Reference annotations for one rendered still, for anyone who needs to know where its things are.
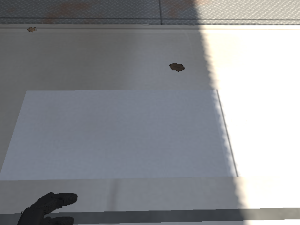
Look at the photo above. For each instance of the left robot hand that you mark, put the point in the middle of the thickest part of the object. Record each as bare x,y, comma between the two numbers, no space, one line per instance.
34,215

